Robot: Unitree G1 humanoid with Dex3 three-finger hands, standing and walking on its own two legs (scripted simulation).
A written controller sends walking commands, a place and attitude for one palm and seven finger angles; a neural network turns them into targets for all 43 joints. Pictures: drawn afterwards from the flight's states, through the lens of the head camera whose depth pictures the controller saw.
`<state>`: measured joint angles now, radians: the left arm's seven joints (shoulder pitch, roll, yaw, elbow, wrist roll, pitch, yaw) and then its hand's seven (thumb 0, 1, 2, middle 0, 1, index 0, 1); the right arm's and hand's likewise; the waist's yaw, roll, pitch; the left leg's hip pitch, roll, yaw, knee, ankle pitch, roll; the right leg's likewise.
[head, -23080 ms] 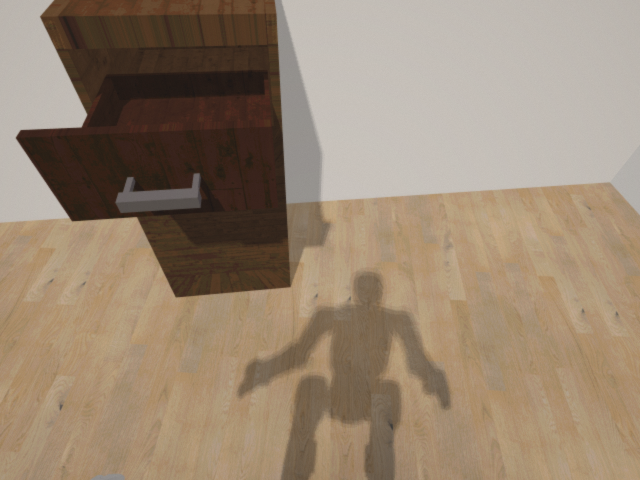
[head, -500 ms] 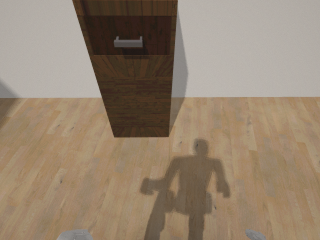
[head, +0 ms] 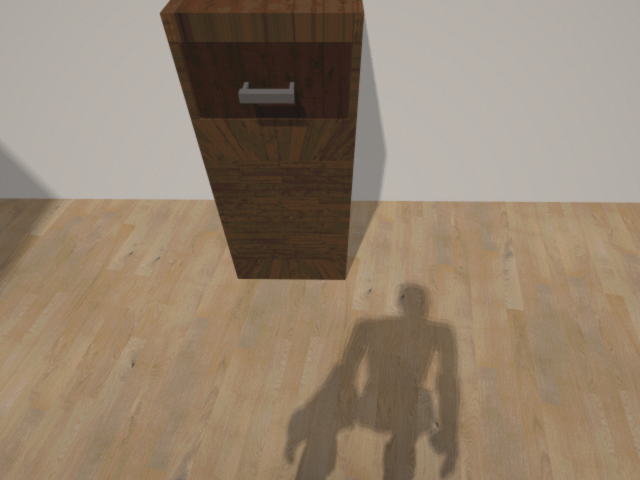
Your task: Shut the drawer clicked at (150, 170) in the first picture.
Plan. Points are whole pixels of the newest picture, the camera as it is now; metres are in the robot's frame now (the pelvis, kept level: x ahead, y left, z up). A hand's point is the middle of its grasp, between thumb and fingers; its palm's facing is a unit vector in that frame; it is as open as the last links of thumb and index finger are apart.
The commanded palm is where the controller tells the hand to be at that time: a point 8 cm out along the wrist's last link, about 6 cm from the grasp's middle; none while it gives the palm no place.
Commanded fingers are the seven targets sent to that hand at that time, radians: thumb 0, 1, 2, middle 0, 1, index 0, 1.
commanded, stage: let the arm hang, fingers relaxed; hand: left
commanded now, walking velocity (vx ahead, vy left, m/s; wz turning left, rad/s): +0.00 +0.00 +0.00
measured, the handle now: (268, 91) +0.89 +0.18 +0.03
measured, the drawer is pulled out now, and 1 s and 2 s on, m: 0.00 0.00 0.00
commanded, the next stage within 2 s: look to check the result in 0.36 s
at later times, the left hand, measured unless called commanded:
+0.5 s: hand out of the picture +0.00 +0.16 -0.18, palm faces +0.03 -0.98 -0.19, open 7.3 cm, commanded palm none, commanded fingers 0.00 0.90 0.90 -0.20 -0.30 -0.20 -0.30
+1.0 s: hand out of the picture +0.04 +0.18 -0.17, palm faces +0.02 -0.97 -0.23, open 7.3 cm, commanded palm none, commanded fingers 0.00 0.90 0.90 -0.20 -0.30 -0.20 -0.30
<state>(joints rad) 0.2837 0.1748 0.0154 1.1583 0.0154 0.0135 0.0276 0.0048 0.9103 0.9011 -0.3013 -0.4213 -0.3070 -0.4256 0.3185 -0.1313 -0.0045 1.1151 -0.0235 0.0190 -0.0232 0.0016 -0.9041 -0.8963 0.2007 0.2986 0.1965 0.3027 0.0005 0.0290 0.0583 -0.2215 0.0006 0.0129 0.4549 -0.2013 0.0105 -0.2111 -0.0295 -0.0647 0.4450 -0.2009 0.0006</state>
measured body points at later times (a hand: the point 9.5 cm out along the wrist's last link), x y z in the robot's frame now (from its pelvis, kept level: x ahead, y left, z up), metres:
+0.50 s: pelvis +0.01 -0.01 +0.00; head +0.02 -0.01 +0.45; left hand +0.00 +0.21 -0.16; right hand -0.02 -0.22 -0.16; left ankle +0.03 +0.11 -0.74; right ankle +0.03 -0.12 -0.74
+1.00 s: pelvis +0.02 -0.01 +0.00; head +0.03 -0.02 +0.45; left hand +0.04 +0.23 -0.15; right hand +0.03 -0.25 -0.16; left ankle +0.03 +0.11 -0.74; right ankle +0.03 -0.12 -0.74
